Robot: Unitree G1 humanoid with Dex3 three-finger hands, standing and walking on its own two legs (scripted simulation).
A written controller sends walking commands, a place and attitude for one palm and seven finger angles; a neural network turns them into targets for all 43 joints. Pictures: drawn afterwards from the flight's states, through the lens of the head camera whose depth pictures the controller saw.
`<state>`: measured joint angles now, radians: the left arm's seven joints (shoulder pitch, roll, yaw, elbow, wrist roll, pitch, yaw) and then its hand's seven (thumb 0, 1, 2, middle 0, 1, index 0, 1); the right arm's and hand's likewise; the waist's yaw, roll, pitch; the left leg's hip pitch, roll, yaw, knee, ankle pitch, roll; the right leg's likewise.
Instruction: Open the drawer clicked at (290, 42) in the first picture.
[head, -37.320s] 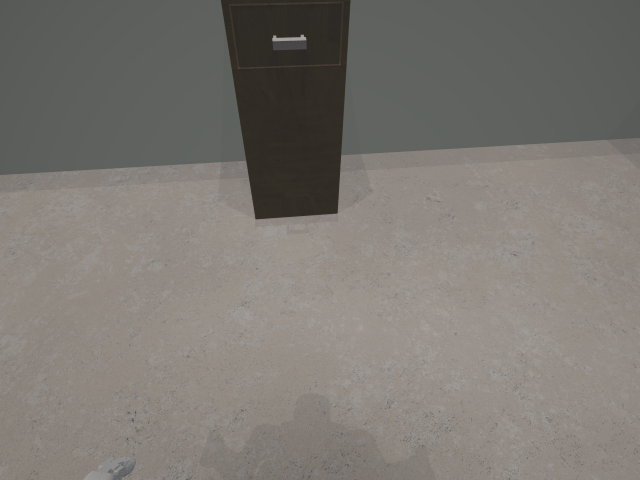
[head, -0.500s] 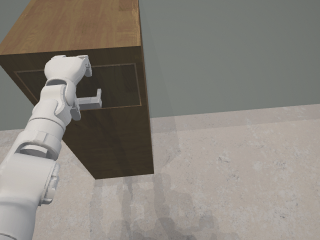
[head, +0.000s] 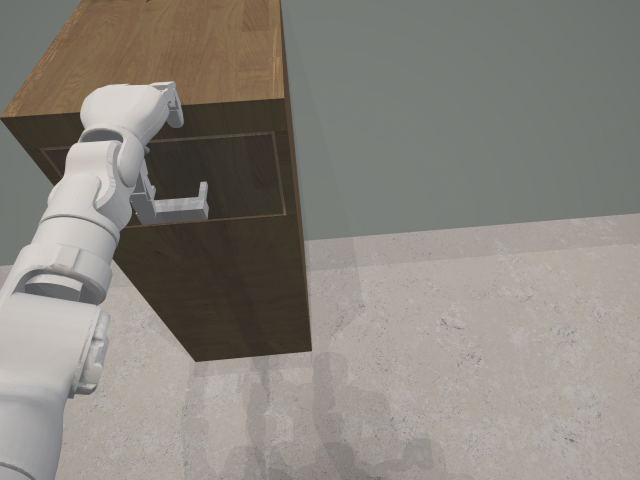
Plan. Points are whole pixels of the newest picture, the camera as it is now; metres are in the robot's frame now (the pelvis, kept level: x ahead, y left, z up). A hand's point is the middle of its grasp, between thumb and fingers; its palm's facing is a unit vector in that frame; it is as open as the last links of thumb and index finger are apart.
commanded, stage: draw the hand back to the body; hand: left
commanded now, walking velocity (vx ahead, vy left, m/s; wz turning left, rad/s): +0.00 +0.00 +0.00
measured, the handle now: (175, 200) +0.53 +0.22 +0.02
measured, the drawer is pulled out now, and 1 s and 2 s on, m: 0.00 0.00 0.00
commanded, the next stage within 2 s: step back with the hand held close in 1.54 s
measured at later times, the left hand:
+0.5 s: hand (79, 240) +0.35 +0.25 +0.15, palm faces +0.06 -0.02 -1.00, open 13.8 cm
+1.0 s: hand (33, 319) +0.24 +0.22 +0.20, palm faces +0.38 -0.88 -0.28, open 11.7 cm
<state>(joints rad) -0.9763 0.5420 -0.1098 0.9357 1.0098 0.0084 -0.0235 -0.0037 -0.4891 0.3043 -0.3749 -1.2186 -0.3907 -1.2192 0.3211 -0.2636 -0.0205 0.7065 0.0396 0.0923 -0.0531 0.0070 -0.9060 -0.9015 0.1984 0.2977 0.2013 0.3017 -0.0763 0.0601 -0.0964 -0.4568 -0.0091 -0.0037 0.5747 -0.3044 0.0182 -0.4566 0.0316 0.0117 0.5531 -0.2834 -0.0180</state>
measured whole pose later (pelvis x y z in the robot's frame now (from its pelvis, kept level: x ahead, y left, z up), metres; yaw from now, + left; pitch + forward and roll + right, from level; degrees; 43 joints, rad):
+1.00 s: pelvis +0.00 -0.01 +0.01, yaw +1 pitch -3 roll +0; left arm 0.21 0.31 0.27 -0.31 -0.09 -0.08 0.07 -0.01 0.01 0.52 -0.28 -0.88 -0.27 -0.87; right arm 0.21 -0.24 0.04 0.64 0.01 -0.06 -0.06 0.01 -0.90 -0.90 0.20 0.30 0.20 0.30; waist 0.04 0.06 0.01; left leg -0.10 0.00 -0.02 0.41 -0.25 0.00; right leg -0.10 0.04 0.00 0.39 -0.24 -0.03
